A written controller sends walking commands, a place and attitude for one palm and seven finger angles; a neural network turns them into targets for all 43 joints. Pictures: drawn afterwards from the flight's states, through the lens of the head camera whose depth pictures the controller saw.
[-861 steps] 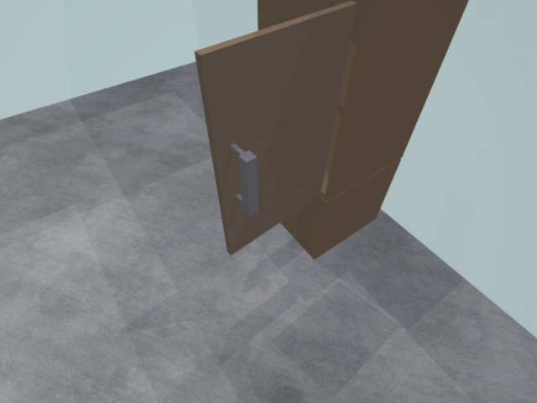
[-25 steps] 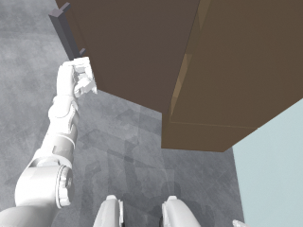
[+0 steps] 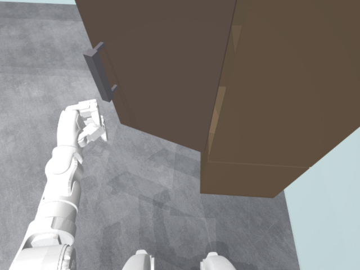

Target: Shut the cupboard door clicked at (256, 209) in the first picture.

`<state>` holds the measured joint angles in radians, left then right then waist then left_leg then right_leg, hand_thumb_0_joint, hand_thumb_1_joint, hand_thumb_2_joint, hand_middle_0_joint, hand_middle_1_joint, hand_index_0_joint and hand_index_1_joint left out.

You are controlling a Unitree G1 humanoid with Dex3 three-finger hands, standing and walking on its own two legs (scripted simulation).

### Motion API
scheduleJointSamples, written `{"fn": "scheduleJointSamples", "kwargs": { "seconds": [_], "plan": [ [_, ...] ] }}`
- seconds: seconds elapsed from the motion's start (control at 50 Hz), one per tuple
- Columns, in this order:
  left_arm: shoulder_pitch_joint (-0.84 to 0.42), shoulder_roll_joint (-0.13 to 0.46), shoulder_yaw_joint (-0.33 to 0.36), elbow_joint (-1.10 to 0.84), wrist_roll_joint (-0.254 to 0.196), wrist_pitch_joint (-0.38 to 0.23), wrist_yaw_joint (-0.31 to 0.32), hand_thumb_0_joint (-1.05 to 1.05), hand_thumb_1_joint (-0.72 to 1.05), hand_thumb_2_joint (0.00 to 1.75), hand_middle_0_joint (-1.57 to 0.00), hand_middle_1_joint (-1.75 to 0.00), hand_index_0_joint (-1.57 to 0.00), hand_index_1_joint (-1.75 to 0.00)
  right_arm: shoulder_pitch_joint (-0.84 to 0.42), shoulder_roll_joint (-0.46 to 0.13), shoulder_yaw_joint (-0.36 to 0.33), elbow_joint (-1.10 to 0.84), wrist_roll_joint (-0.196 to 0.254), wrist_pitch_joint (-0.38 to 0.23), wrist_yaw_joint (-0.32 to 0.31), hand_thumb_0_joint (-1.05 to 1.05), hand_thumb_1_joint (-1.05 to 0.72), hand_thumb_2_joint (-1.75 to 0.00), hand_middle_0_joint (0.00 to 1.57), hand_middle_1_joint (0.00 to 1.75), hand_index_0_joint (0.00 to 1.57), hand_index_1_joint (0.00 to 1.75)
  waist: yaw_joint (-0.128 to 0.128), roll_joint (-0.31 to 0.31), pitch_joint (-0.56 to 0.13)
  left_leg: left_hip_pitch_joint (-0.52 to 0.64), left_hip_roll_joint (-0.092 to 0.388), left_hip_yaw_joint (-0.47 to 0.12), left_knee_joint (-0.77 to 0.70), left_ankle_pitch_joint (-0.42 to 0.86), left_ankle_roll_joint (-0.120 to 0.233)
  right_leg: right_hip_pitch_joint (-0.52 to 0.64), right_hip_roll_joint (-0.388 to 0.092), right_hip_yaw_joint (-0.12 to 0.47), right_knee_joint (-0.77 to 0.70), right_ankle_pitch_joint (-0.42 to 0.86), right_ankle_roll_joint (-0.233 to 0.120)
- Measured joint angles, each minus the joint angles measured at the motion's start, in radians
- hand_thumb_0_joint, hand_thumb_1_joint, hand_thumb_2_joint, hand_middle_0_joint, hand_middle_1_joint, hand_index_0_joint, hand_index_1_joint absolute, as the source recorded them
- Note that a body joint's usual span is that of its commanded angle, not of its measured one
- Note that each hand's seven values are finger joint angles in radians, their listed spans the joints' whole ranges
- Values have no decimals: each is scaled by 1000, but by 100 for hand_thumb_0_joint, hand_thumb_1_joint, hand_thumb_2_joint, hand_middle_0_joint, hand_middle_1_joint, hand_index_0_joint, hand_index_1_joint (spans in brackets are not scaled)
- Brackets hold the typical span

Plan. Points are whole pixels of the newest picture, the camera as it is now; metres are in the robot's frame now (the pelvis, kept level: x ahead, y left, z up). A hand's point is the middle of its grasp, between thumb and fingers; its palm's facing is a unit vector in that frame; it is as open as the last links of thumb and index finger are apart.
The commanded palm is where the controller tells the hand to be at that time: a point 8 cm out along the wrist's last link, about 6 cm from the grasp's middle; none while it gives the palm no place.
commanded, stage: draw the hand back to the body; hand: left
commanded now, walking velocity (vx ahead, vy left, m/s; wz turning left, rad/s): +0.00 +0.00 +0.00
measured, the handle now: (104, 73) +0.64 +0.20 +0.02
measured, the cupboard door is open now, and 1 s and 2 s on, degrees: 71 71 71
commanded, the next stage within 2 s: step back with the hand held close in 1.26 s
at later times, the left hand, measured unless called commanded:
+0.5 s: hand (31, 162) +0.29 +0.23 +0.15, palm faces +0.28 -0.92 -0.27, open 3.5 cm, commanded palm +0.24 +0.27 +0.18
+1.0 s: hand out of the picture +0.21 +0.27 +0.23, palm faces +0.51 -0.74 -0.45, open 6.9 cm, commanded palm +0.16 +0.30 +0.24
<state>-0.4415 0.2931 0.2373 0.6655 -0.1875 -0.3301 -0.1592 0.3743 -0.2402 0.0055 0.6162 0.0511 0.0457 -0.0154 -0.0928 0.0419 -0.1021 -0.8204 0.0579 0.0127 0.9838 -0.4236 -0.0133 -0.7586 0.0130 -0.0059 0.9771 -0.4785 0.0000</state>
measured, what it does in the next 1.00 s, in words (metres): rises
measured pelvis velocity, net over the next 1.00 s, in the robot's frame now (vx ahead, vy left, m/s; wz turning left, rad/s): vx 0.04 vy -0.01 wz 0.04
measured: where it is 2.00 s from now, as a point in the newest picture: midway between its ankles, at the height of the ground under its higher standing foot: outside the picture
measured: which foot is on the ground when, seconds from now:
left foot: down 0.00-1.00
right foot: down 0.00-1.00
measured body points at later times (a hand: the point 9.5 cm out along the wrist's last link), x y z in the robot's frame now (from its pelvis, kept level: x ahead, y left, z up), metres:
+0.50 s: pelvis +0.03 +0.00 +0.06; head +0.02 -0.01 +0.51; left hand +0.27 +0.28 +0.17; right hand +0.25 -0.20 -0.02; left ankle +0.03 +0.13 -0.68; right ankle +0.00 -0.12 -0.68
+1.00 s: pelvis +0.04 -0.01 +0.06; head +0.01 -0.05 +0.51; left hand +0.17 +0.31 +0.25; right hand +0.23 -0.22 -0.03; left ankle +0.03 +0.13 -0.68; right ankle +0.00 -0.12 -0.68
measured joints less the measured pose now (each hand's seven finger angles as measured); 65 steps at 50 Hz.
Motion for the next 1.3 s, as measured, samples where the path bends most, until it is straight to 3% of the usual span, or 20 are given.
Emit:
{"fn": "scheduleJointSamples", "kwargs": {
  "seconds": [0.08, 0.2, 0.32, 0.4, 0.52, 0.76, 0.94, 1.12, 1.3],
  "plan": [
    [90, -4, -45, -98, -22, 7, -16, 1, 90, 90, -130, -150, -130, -150, -21, -9, -2, -3, 10, -23, -10, 1, -90, -90, 20, 30, 20, 29, 19, -4, 3, 85, -6, -9, -59, 18, 0, 94, -5, -11, -68, 18, 0],
    [231, -14, -71, -248, -55, 65, -53, 1, 90, 90, -127, -147, -128, -147, -94, -21, -1, -35, 19, -50, -19, 1, -90, -90, 20, 30, 20, 29, 46, -6, 7, 197, -16, -6, -127, 34, 3, 206, -14, -10, -135, 34, 4],
    [404, -2, -133, -474, 73, 204, 129, 1, 90, 89, -117, -136, -118, -136, -184, 4, 7, -57, 13, -31, -73, 1, -90, -90, 20, 30, 20, 29, 84, -9, 37, 365, -30, 4, -265, 81, 5, 367, -27, -4, -261, 75, 8],
    [482, 1, -141, -571, 101, 269, 198, 1, 90, 89, -108, -126, -108, -126, -223, 17, 27, -60, 5, -32, -90, 1, -90, -90, 20, 30, 20, 29, 110, -6, 58, 470, -38, 1, -360, 117, 7, 473, -33, -10, -355, 109, 8],
    [575, 10, -109, -696, 116, 318, 240, 1, 90, 89, -92, -109, -93, -109, -244, 31, 54, -51, -10, -51, -86, 1, -90, -90, 20, 30, 20, 29, 139, -2, 86, 592, -44, -5, -470, 157, 5, 599, -36, -19, -469, 149, 8],
    [801, 45, 12, -937, 117, 324, 251, 1, 90, 89, -60, -73, -60, -73, -199, 33, 52, -8, -32, -75, -61, 1, -90, -90, 21, 30, 20, 30, 153, 26, 101, 693, -43, -3, -557, 182, -1, 697, -35, -20, -551, 171, 4],
    [927, 80, 121, -1049, 112, 286, 263, 1, 90, 89, -36, -47, -36, -47, -170, 13, 20, 25, -31, -106, -69, 2, -90, -90, 20, 30, 20, 29, 161, 40, 96, 704, -36, -5, -556, 178, -7, 707, -27, -21, -548, 166, -2],
    [895, 45, 101, -1005, 114, 276, 263, 1, 90, 89, -23, -33, -24, -33, -184, 4, 8, 34, -32, -126, -80, 2, -90, -90, 20, 30, 20, 29, 164, 35, 108, 706, -33, -10, -563, 190, -12, 704, -24, -26, -542, 169, -8],
    [903, 62, 101, -1030, 113, 263, 255, 1, 89, 89, -21, -30, -21, -30, -192, 20, 12, 24, -33, -140, -83, 2, -90, -90, 20, 30, 20, 29, 155, 24, 107, 712, -23, -4, -563, 188, -17, 711, -14, -20, -551, 175, -12]
  ]
}}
